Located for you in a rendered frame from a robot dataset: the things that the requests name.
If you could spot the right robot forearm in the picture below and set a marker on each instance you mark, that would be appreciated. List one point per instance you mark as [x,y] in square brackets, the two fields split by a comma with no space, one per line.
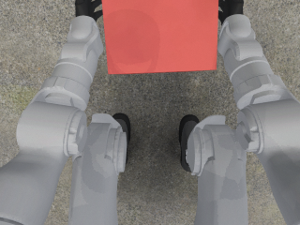
[252,79]

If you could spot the left robot hand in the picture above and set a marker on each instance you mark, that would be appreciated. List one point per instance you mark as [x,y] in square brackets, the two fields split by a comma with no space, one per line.
[87,8]

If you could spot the robot right thigh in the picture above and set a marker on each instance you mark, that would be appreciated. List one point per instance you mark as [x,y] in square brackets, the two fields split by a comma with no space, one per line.
[222,182]

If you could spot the robot left upper arm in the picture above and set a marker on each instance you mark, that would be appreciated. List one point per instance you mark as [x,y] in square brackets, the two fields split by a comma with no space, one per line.
[48,135]

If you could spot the right robot hand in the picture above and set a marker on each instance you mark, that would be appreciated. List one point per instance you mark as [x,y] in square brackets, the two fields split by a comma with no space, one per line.
[229,8]

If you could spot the left robot forearm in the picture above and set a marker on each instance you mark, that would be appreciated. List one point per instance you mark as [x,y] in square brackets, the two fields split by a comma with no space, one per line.
[75,68]

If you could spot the robot thigh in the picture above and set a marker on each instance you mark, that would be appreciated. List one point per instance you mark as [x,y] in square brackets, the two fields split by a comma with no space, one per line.
[222,182]
[93,190]

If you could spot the carton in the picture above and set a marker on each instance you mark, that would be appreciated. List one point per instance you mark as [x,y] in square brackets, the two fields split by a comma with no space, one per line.
[160,36]

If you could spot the robot right upper arm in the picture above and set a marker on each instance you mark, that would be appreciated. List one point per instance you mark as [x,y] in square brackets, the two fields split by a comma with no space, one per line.
[271,130]

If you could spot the robot left thigh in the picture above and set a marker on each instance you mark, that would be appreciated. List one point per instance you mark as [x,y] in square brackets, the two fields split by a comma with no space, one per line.
[93,190]

